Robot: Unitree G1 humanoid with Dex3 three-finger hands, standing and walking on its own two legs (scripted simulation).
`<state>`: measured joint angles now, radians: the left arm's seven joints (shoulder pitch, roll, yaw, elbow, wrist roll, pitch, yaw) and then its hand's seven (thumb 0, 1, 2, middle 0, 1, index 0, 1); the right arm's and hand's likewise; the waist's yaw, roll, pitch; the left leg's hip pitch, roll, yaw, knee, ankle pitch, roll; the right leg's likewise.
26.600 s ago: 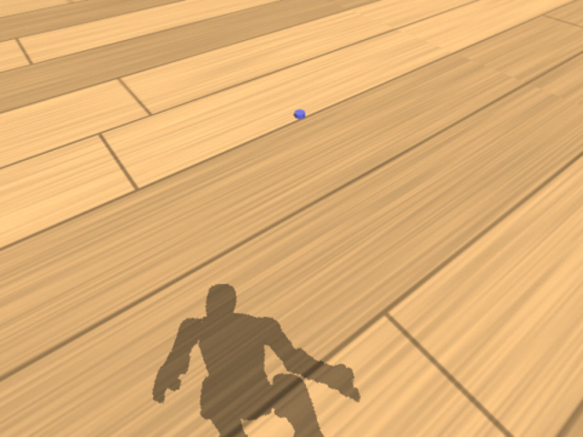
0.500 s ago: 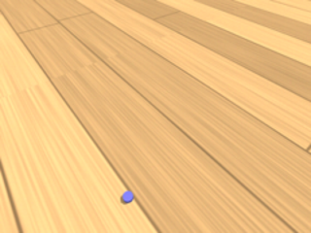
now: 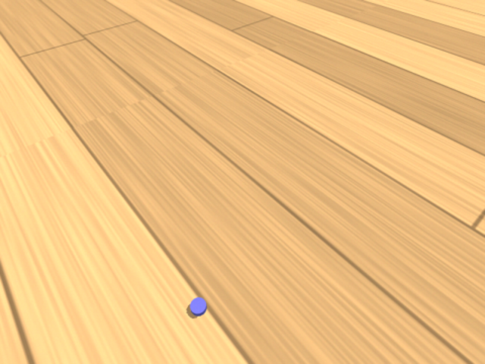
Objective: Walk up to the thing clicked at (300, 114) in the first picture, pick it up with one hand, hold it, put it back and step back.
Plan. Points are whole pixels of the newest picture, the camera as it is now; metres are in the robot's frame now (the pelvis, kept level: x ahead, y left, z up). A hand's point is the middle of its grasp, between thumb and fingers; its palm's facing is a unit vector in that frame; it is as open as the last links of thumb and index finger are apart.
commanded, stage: stand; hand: left
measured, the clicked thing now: (198, 306) +0.50 +0.20 -0.77
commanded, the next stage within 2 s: none
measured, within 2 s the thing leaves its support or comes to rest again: neither
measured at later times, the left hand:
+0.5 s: hand out of the picture +0.09 +0.24 -0.16, palm faces -0.03 -0.94 -0.34, open 7.3 cm
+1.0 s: hand out of the picture +0.10 +0.23 -0.15, palm faces -0.04 -0.94 -0.35, open 7.3 cm
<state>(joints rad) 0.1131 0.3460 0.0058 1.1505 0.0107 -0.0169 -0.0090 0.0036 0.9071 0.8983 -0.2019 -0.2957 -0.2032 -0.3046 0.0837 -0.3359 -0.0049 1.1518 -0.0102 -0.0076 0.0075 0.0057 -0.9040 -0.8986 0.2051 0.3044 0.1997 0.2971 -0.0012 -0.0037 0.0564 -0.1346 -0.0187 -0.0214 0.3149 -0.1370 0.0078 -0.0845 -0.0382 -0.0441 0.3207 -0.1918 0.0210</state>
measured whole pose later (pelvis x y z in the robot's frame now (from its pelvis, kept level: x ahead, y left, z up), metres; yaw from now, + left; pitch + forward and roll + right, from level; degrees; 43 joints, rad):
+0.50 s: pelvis +0.01 -0.02 +0.00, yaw +0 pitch -2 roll +0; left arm 0.11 0.35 0.00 1.13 0.01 -0.02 -0.01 0.00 0.91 0.90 -0.20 -0.30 -0.20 -0.30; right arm 0.09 -0.35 0.00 1.15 -0.01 -0.01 0.00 0.01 -0.90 -0.90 0.20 0.30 0.20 0.30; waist -0.01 0.01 0.05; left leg -0.12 0.01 -0.02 0.32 -0.16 -0.02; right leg -0.07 -0.01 -0.04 0.31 -0.20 0.00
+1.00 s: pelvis +0.02 -0.02 +0.00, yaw -1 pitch -2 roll +0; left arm 0.10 0.35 0.00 1.13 0.01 -0.02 0.00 0.00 0.91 0.90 -0.20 -0.30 -0.20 -0.31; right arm 0.10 -0.35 0.01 1.14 -0.01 -0.01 0.00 0.01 -0.90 -0.90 0.20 0.30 0.20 0.30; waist -0.01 0.01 0.05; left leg -0.11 0.02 -0.02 0.31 -0.17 -0.03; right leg -0.06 0.00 -0.04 0.30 -0.21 -0.01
